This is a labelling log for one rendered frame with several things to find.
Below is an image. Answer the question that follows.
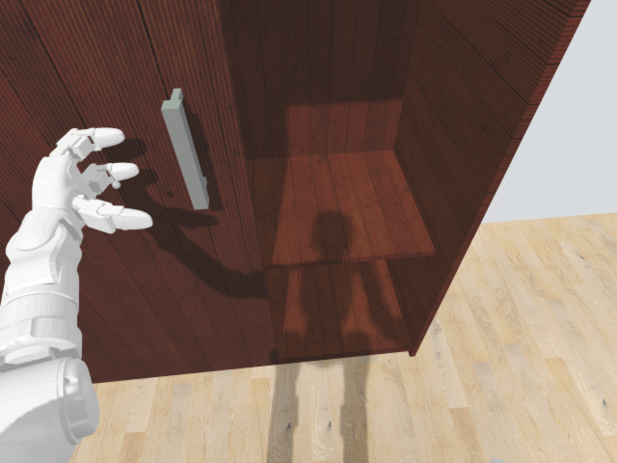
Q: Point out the robot left hand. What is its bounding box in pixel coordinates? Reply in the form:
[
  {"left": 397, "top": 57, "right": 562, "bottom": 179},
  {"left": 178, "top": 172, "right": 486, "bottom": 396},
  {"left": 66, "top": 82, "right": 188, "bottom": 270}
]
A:
[{"left": 32, "top": 127, "right": 153, "bottom": 233}]

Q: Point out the left robot upper arm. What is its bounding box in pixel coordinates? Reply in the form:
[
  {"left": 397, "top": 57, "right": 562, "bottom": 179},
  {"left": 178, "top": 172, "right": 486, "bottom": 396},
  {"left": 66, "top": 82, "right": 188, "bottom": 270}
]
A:
[{"left": 0, "top": 357, "right": 99, "bottom": 463}]

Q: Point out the handle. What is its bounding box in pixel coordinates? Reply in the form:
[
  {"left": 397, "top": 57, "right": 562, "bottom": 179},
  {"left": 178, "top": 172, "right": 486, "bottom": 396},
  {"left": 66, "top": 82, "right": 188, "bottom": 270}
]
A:
[{"left": 161, "top": 88, "right": 209, "bottom": 209}]

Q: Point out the robot left forearm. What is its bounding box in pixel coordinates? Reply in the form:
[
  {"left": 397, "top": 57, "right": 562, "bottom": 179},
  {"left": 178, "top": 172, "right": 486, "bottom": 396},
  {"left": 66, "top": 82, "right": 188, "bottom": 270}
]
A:
[{"left": 0, "top": 207, "right": 83, "bottom": 373}]

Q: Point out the wardrobe door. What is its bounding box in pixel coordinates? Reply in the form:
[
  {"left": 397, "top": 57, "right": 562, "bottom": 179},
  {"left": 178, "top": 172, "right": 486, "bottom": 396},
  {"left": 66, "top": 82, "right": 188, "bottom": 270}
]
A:
[{"left": 0, "top": 0, "right": 279, "bottom": 384}]

